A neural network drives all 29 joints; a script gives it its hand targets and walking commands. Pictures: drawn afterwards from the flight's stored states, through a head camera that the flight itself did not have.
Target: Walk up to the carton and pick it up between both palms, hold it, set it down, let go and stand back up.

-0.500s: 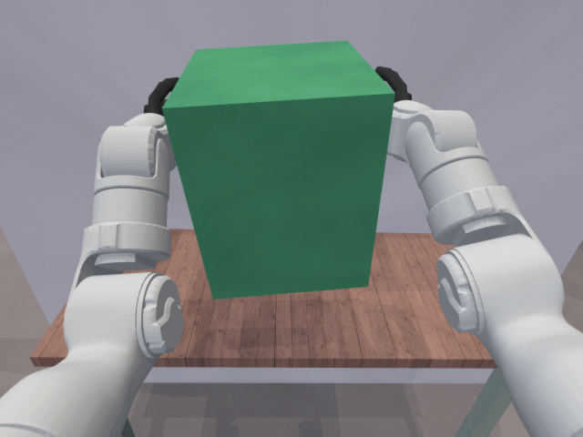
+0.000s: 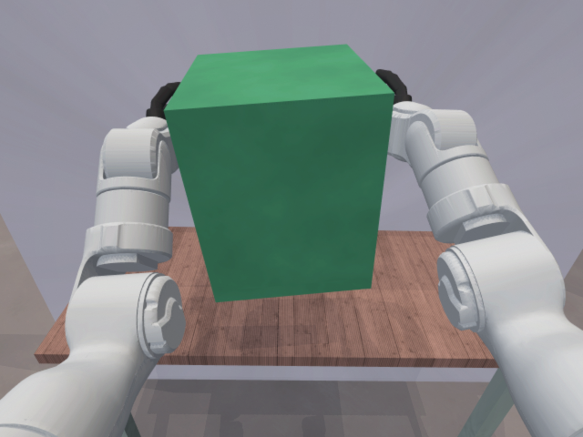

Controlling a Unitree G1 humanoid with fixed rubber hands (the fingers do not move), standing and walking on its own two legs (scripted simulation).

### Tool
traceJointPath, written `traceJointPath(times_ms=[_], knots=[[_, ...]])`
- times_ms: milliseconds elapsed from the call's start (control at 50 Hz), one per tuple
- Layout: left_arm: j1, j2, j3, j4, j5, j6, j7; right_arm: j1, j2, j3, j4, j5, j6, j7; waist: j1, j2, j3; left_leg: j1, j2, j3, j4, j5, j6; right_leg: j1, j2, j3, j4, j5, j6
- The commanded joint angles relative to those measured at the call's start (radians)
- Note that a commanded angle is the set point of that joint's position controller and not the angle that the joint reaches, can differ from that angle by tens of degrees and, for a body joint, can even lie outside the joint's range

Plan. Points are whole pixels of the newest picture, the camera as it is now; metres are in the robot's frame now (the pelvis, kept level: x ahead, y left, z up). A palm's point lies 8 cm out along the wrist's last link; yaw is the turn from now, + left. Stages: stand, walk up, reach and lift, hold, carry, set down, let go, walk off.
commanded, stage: hold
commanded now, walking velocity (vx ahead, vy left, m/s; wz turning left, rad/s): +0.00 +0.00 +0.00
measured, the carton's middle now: (282, 169) +0.36 -0.01 +0.27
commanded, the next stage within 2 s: none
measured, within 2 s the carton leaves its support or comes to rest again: neither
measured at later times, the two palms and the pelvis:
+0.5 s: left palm (161, 138) +0.38 +0.15 +0.31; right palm (395, 123) +0.37 -0.15 +0.33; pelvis +0.01 +0.00 +0.00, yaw +0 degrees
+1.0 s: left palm (161, 136) +0.38 +0.15 +0.31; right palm (395, 121) +0.37 -0.15 +0.33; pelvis +0.00 +0.00 +0.00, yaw +0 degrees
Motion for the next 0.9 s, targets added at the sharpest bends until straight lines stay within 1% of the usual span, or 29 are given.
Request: traceJointPath(times_ms=[0,100,260,380,680,880], knots=[[-0.969,-0.602,-0.322,-0.260,-0.223,-0.118,-0.123,-0.860,0.712,0.123,-0.417,0.214,-0.033,0.154,-0.016,0.041,-0.390,0.034,-0.040,0.036,-0.040,0.222,-0.036,0.195,0.007,0.018,0.011,0.251,0.067],[-0.927,-0.597,-0.316,-0.261,-0.210,-0.106,-0.125,-0.816,0.699,0.123,-0.406,0.207,-0.022,0.148,-0.020,0.040,-0.358,0.024,-0.038,0.031,-0.051,0.201,-0.036,0.208,0.003,0.020,0.009,0.240,0.065],[-0.916,-0.599,-0.329,-0.298,-0.201,-0.094,-0.130,-0.807,0.690,0.136,-0.436,0.220,-0.015,0.141,-0.024,0.054,-0.357,0.050,-0.037,0.027,-0.037,0.260,-0.047,0.222,0.006,0.018,0.015,0.290,0.066],[-0.908,-0.598,-0.328,-0.302,-0.190,-0.086,-0.132,-0.798,0.688,0.137,-0.429,0.218,-0.011,0.145,-0.018,0.053,-0.336,0.051,-0.033,0.027,-0.042,0.259,-0.046,0.217,0.008,0.018,0.014,0.279,0.064],[-0.924,-0.597,-0.312,-0.258,-0.190,-0.091,-0.131,-0.820,0.692,0.117,-0.393,0.201,-0.016,0.156,-0.010,0.041,-0.326,0.024,-0.030,0.032,-0.058,0.194,-0.037,0.196,0.007,0.024,0.004,0.219,0.058],[-0.933,-0.591,-0.302,-0.234,-0.194,-0.101,-0.131,-0.832,0.694,0.110,-0.386,0.199,-0.020,0.153,-0.013,0.039,-0.339,0.014,-0.035,0.032,-0.058,0.177,-0.033,0.197,0.003,0.025,0.003,0.217,0.061]])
